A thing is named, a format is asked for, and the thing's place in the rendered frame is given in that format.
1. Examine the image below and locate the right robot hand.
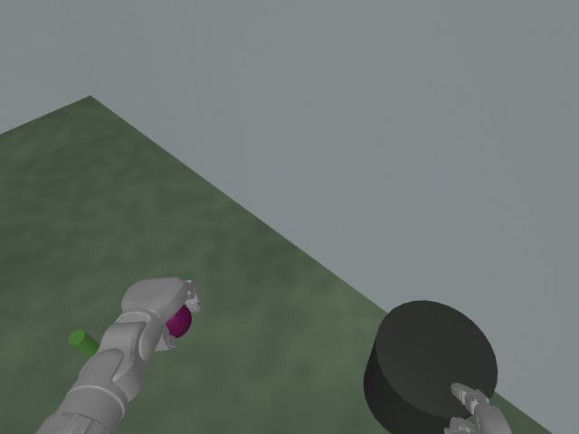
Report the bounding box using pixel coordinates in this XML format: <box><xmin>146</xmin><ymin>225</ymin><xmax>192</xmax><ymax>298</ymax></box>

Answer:
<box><xmin>444</xmin><ymin>382</ymin><xmax>513</xmax><ymax>434</ymax></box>

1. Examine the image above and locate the left robot hand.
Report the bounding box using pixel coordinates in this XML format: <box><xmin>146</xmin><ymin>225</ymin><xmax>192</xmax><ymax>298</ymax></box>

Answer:
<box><xmin>121</xmin><ymin>277</ymin><xmax>202</xmax><ymax>352</ymax></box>

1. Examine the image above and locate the left robot arm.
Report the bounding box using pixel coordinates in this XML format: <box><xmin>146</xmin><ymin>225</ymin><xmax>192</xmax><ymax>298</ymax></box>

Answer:
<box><xmin>35</xmin><ymin>308</ymin><xmax>163</xmax><ymax>434</ymax></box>

